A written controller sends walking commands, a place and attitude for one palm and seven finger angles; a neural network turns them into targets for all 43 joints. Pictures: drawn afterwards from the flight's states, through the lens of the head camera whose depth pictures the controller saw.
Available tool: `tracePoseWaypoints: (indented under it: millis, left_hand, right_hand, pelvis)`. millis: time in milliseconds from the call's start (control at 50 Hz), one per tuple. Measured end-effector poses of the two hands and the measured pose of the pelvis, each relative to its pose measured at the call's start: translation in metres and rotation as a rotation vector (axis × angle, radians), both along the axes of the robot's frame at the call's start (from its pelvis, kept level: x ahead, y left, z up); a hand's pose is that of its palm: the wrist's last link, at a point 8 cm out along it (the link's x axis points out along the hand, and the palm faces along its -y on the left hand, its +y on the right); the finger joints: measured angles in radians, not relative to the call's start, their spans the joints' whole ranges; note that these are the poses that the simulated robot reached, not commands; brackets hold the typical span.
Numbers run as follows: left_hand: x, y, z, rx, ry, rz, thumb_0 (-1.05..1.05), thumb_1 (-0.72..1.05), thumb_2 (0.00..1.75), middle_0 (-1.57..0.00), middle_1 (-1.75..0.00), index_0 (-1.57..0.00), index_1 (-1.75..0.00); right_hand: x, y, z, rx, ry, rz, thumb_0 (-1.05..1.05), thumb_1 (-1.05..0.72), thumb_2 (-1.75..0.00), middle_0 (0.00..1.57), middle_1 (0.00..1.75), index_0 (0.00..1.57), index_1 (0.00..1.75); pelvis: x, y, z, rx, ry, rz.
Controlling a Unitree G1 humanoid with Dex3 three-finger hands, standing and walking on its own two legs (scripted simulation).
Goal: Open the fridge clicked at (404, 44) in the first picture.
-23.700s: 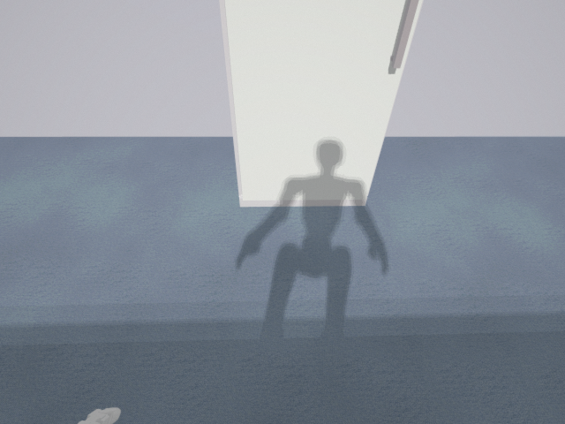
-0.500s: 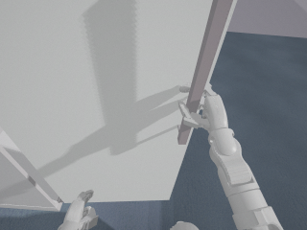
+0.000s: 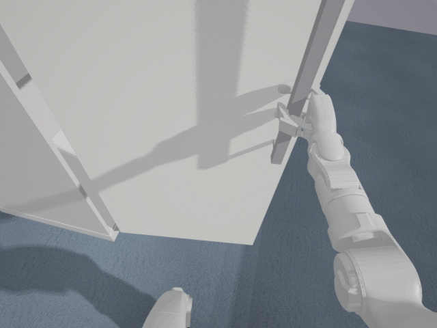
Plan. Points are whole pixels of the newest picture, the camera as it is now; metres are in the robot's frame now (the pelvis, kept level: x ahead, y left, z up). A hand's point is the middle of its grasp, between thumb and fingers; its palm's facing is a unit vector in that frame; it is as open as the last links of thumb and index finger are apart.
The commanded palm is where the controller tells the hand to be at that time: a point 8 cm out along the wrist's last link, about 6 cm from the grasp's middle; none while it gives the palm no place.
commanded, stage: stop walking and hold the door back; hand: right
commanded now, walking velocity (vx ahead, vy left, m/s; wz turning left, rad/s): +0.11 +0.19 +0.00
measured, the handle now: (308, 56) +0.50 -0.09 +0.24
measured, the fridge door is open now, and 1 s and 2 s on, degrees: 81 77 76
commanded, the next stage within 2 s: loosen the grip on the handle in 0.28 s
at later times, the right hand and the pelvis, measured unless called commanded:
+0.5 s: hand (287, 109) +0.48 -0.08 +0.15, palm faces -0.04 +1.00 -0.06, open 6.4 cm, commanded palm +0.44 -0.13 +0.13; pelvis +0.01 +0.01 -0.01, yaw +1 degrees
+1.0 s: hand (288, 118) +0.50 -0.09 +0.11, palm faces +0.02 +0.99 -0.13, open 14.0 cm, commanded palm +0.45 -0.14 +0.12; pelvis +0.03 +0.00 -0.01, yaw +4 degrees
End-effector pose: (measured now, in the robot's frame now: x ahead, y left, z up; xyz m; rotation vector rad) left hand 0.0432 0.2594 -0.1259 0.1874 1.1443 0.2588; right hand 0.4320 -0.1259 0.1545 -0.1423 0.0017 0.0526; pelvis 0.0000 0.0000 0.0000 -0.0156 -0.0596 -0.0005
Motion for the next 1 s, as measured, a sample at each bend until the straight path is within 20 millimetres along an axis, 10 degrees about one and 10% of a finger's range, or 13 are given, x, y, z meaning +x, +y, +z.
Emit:
tracePoseWaypoints:
  millis: [200,460,560,780,1000]
  left_hand:
    - [0.004,0.006,-0.018,-0.050,-0.010,0.006,0.02,0.93,0.90,-0.20,-0.30,-0.21,-0.30]
    - [0.073,0.035,0.038,0.118,-0.318,-0.044,0.01,0.92,0.90,-0.20,-0.30,-0.20,-0.30]
    - [0.063,0.021,0.050,0.082,-0.356,-0.093,0.01,0.91,0.90,-0.20,-0.30,-0.20,-0.30]
    - [0.002,-0.014,0.012,-0.050,-0.136,-0.042,0.01,0.91,0.90,-0.20,-0.30,-0.20,-0.30]
    - [-0.013,-0.007,0.010,-0.042,-0.062,0.034,0.01,0.91,0.90,-0.20,-0.30,-0.20,-0.30]
  right_hand:
    - [0.015,0.001,0.001,-0.057,-0.013,-0.055,-0.03,-0.63,-0.83,0.46,1.40,0.36,1.40]
    - [0.027,-0.005,-0.001,0.031,0.051,-0.002,-0.01,-0.58,-0.81,0.46,1.40,0.39,1.40]
    - [0.028,-0.016,-0.001,0.073,0.032,-0.053,-0.02,-0.42,-0.71,0.46,1.40,0.42,1.40]
    - [0.031,-0.004,-0.036,0.000,0.053,-0.030,-0.01,0.31,-0.32,0.40,1.34,0.38,1.33]
    - [0.042,-0.019,-0.039,0.011,-0.042,-0.069,-0.01,0.52,-0.21,0.30,1.21,0.34,1.22]
  pelvis:
    - [0.003,0.023,-0.010,0.024,-0.001,0.016]
    - [0.005,0.008,-0.011,-0.008,0.039,0.020]
    - [0.006,0.004,-0.010,-0.009,0.102,0.023]
    - [0.010,-0.004,-0.012,-0.008,0.152,0.036]
    - [0.028,-0.003,-0.009,-0.005,0.174,0.064]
